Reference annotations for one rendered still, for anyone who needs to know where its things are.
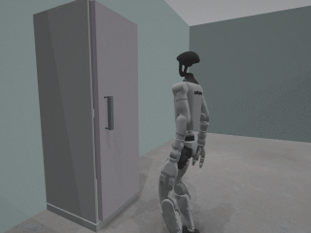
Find right robot forearm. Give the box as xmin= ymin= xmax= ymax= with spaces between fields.
xmin=197 ymin=118 xmax=209 ymax=148

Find robot shin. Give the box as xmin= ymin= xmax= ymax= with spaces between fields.
xmin=158 ymin=199 xmax=183 ymax=233
xmin=173 ymin=182 xmax=194 ymax=232

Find robot left upper arm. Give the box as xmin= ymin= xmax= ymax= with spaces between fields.
xmin=172 ymin=82 xmax=191 ymax=126

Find fridge door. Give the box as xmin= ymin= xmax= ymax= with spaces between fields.
xmin=89 ymin=0 xmax=140 ymax=221

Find robot right upper arm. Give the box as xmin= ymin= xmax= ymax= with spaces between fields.
xmin=200 ymin=87 xmax=210 ymax=122

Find handle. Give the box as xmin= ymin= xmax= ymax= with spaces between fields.
xmin=104 ymin=96 xmax=114 ymax=130

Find left robot forearm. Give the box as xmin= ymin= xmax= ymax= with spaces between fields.
xmin=168 ymin=116 xmax=189 ymax=162

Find right robot hand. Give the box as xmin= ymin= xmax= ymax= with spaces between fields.
xmin=191 ymin=146 xmax=206 ymax=169

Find right robot shin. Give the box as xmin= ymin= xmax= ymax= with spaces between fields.
xmin=173 ymin=182 xmax=194 ymax=232

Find left robot hand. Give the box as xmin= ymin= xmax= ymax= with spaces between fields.
xmin=159 ymin=159 xmax=178 ymax=191

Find left robot shin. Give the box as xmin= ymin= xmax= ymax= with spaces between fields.
xmin=158 ymin=199 xmax=183 ymax=233

